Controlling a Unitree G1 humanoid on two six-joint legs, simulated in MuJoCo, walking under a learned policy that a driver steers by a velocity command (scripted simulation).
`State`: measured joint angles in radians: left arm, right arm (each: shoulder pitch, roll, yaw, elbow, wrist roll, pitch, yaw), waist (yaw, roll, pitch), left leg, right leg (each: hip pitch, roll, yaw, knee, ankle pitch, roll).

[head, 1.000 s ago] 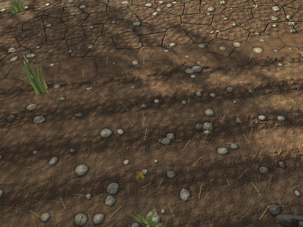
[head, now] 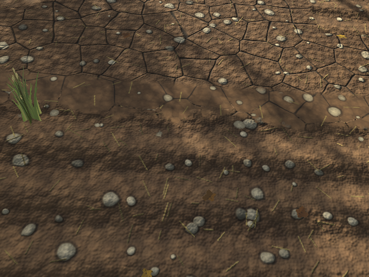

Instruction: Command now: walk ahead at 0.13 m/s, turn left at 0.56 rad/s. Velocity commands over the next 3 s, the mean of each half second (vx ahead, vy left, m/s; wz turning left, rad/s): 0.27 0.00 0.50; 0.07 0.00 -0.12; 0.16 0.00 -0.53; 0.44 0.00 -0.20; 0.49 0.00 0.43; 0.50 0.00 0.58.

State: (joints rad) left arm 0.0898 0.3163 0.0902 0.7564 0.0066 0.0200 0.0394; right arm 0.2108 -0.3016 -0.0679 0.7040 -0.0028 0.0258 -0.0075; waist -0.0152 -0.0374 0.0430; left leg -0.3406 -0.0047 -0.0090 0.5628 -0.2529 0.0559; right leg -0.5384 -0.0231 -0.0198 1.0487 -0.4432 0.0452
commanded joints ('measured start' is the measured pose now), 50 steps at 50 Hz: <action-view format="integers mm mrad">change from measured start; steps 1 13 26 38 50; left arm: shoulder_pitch -26 -112 45 133 135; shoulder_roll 104 71 82 50 68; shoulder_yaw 34 12 -4 -50 -7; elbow -69 -85 -12 45 -5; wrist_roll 0 -33 1 -15 -27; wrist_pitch -28 -124 -94 -66 40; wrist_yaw -5 -64 -40 -50 -54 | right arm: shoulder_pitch -6 87 34 -51 -187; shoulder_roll -145 -189 -55 -88 -145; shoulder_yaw -34 -52 -13 -16 -51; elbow -73 -68 -117 -146 -118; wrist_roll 19 26 7 -16 2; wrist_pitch -25 -43 -26 -6 -11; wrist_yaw -19 -15 -15 -27 -41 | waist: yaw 6 -41 5 22 53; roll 173 183 -96 192 200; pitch -126 -55 -86 -216 -138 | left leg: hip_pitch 208 153 -240 405 129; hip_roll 217 173 8 248 314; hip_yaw -366 -454 -81 -218 -53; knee -316 -307 382 -79 -171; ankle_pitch -177 -196 -135 622 435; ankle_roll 157 179 -123 130 131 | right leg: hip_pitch -160 93 448 192 245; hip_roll -16 51 -199 -28 -27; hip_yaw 74 83 189 66 -20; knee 38 -524 -724 -515 -263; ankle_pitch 134 197 866 89 39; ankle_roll -6 -7 -251 -15 -12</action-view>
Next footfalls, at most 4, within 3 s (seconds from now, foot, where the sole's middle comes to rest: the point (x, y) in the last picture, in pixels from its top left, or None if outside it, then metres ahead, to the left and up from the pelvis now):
0.34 right None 0.19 -0.13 -0.77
0.70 left None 0.24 0.14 -0.77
1.06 right None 0.23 -0.11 -0.77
1.64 left None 0.44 0.08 -0.77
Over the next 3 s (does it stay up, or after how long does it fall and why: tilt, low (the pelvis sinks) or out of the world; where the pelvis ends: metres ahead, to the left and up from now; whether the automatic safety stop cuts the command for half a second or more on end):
stays up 1.02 -0.08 0.01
